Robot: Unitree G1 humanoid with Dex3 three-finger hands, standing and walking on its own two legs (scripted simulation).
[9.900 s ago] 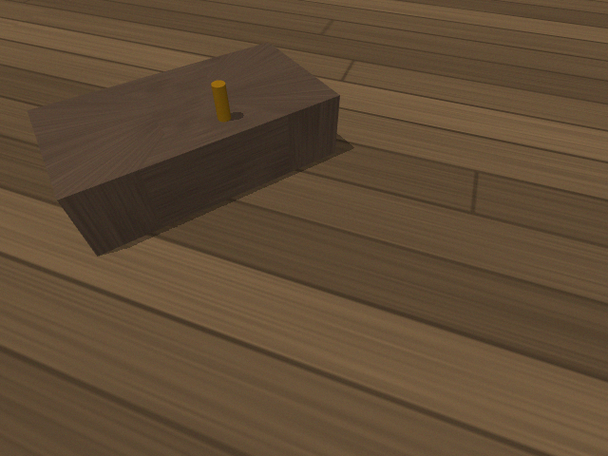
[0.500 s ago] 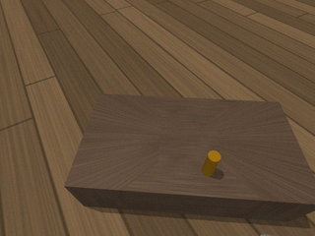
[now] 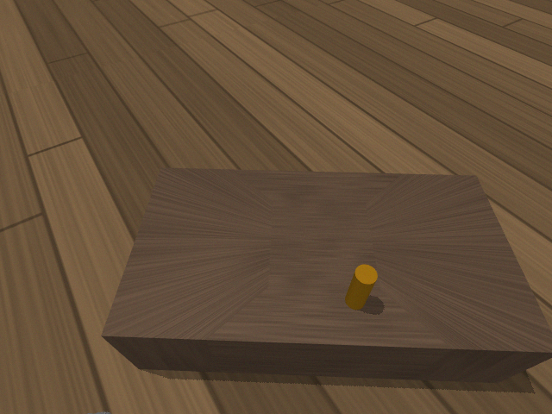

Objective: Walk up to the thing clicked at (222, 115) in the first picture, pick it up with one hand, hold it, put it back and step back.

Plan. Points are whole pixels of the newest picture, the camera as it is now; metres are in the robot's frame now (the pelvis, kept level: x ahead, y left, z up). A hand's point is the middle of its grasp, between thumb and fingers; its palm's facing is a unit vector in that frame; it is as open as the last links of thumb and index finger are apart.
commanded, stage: walk up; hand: right
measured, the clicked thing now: (360, 288) +0.48 -0.21 -0.37
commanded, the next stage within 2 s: stand in 0.02 s
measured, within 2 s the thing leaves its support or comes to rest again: neither
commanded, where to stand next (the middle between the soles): +0.06 +0.01 m, yaw -1 degrees
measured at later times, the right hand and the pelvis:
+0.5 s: hand out of the picture +0.09 -0.26 -0.15, palm faces -0.01 +0.94 -0.34, open 7.4 cm; pelvis +0.01 +0.00 +0.00, yaw +0 degrees
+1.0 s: hand out of the picture +0.08 -0.26 -0.16, palm faces -0.02 +0.94 -0.34, open 7.4 cm; pelvis +0.01 -0.01 +0.00, yaw +0 degrees
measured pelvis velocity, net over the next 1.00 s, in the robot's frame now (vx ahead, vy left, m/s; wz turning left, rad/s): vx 0.01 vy -0.01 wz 0.00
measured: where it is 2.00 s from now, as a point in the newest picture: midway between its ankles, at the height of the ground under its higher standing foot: outside the picture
